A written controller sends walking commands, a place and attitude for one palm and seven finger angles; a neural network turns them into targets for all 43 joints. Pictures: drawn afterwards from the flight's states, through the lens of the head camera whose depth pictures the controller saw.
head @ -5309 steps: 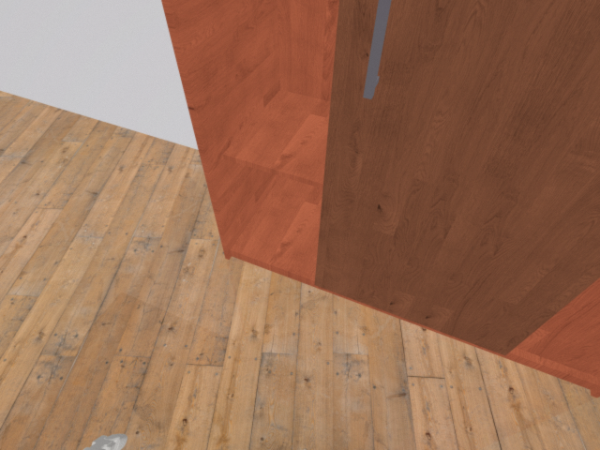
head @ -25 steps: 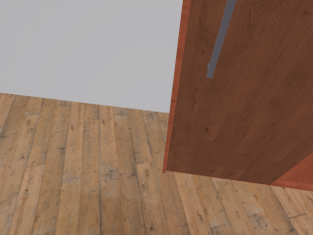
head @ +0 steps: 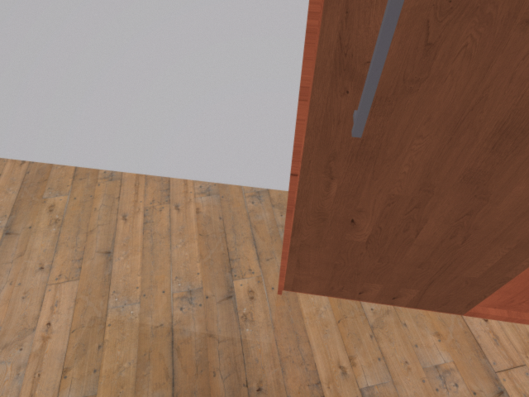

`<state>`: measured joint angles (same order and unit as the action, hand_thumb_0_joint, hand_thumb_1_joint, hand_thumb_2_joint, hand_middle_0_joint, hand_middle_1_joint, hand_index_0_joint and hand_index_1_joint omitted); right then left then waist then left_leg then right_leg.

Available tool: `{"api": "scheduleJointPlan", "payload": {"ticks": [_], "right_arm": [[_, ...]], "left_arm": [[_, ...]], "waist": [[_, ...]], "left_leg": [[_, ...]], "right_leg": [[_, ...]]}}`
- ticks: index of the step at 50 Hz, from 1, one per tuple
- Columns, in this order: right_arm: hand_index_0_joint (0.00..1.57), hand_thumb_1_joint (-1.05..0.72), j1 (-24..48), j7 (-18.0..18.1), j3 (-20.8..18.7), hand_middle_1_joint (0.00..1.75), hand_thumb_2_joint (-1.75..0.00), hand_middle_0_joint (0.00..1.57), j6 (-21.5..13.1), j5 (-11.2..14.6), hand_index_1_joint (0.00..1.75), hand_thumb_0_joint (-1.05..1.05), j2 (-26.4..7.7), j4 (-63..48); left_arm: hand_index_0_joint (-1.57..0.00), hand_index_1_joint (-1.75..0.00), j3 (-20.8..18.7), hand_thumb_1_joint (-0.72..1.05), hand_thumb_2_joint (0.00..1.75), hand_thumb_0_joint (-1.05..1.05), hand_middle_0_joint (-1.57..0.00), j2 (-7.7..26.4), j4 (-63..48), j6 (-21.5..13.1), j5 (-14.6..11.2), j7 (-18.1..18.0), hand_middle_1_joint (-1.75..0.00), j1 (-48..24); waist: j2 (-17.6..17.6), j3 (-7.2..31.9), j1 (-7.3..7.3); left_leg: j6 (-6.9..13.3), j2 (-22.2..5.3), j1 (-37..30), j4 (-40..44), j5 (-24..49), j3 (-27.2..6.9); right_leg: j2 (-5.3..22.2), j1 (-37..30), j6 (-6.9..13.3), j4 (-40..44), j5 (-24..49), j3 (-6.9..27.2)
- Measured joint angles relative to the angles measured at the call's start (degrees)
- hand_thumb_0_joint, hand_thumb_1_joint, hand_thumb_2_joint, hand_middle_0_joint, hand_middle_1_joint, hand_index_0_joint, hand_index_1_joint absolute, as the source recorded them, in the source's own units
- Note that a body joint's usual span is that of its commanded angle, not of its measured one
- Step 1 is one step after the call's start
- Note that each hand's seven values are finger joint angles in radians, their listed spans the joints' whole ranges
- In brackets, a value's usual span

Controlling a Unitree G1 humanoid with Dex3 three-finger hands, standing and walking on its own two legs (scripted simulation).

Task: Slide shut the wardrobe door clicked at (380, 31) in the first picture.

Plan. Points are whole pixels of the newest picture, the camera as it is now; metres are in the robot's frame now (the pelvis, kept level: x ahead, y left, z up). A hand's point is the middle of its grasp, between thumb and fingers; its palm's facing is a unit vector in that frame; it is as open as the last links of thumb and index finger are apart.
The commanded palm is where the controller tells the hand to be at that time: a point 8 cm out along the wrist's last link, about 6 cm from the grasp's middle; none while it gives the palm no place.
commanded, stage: look to check the result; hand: right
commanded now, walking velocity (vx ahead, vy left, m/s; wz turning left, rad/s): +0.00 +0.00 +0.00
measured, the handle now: (379, 44) +0.56 -0.13 +0.26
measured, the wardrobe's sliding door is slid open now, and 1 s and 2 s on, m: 0.00 0.00 0.00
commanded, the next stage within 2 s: stand and wait in 0.34 s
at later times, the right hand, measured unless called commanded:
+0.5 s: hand out of the picture +0.02 -0.17 -0.18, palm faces +0.00 +0.98 -0.19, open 7.4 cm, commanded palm none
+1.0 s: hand out of the picture +0.01 -0.17 -0.18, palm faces +0.01 +0.98 -0.19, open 7.4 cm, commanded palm none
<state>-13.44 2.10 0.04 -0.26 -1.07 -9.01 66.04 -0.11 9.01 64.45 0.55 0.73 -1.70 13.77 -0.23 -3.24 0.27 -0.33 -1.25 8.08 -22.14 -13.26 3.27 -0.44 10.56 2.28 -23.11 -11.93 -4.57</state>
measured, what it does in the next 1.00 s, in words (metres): stands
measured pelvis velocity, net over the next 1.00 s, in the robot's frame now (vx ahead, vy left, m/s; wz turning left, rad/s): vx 0.01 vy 0.00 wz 0.00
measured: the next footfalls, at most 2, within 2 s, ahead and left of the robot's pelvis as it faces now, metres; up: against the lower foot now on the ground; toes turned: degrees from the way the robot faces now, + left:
none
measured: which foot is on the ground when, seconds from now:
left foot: down 0.00-1.00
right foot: down 0.00-1.00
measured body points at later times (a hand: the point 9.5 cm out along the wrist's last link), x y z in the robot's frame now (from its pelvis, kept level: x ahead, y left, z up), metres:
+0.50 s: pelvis +0.01 +0.00 +0.00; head +0.03 +0.00 +0.45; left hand +0.01 +0.22 -0.16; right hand +0.02 -0.22 -0.16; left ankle -0.02 +0.12 -0.74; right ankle +0.01 -0.09 -0.74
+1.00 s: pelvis +0.01 +0.00 +0.00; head +0.03 +0.00 +0.45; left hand +0.01 +0.23 -0.16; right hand +0.01 -0.22 -0.16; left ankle -0.02 +0.12 -0.74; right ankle +0.01 -0.09 -0.74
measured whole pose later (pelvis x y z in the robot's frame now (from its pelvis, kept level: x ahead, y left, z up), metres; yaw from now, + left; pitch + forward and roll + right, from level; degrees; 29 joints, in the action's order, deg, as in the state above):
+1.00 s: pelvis +0.01 +0.00 +0.00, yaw +0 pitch -1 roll +0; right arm -14.0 2.2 0.1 -0.4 -1.0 -8.6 66.6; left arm 0.0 8.8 65.7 0.2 0.6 -2.0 14.2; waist 0.0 -3.4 0.3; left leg -0.2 -1.1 6.0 -21.1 -13.9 3.3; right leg -0.4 8.5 2.0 -22.1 -12.5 -4.5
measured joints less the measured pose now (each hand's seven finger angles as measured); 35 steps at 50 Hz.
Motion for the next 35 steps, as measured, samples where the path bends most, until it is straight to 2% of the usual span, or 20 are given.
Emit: {"api": "scheduleJointPlan", "payload": {"ticks": [35], "right_arm": [[0.20,-0.91,-0.1,0.1,0.0,0.30,-0.90,0.20,-0.1,0.1,0.30,0.01,0.2,0.3]], "left_arm": [[-0.20,-0.30,0.2,0.91,0.90,0.01,-0.20,-0.3,1.2,-0.3,-0.1,-0.3,-0.30,0.6]], "waist": [[0.1,0.2,0.11]], "left_leg": [[0.0,0.0,-2.0,0.6,-0.9,0.0]], "right_leg": [[-0.1,-2.1,-0.2,0.7,-0.9,0.0]]}}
